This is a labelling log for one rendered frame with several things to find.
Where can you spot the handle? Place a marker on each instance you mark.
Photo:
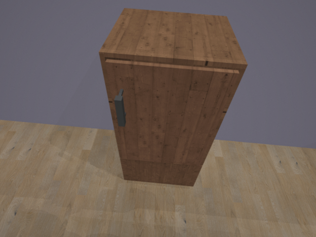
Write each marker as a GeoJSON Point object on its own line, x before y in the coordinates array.
{"type": "Point", "coordinates": [120, 109]}

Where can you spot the cupboard door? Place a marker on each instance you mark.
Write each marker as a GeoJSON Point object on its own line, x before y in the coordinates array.
{"type": "Point", "coordinates": [172, 111]}

